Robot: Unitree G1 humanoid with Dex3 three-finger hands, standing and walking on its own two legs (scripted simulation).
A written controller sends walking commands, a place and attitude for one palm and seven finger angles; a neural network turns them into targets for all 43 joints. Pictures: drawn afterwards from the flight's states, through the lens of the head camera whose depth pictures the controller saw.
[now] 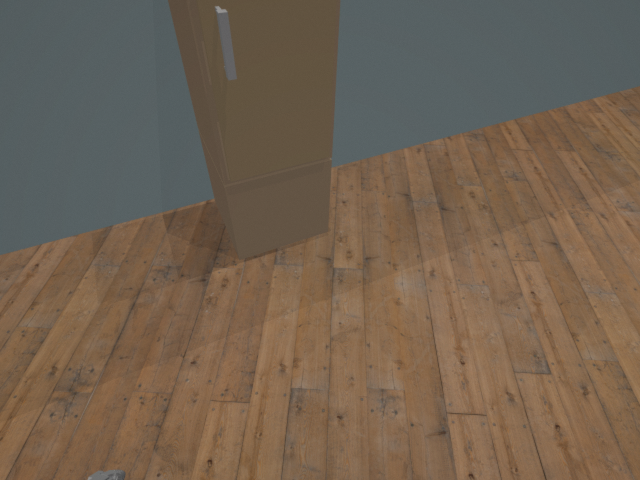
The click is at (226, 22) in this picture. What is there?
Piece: cupboard door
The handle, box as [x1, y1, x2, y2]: [215, 6, 236, 79]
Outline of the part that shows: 215,6 226,76 228,79 234,79 236,78 227,12 225,9 221,9 218,6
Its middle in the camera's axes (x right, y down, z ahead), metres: -0.24 -0.49 +0.97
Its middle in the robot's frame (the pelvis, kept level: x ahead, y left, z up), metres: +1.05 +0.30 +0.10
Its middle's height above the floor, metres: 0.87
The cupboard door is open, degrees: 0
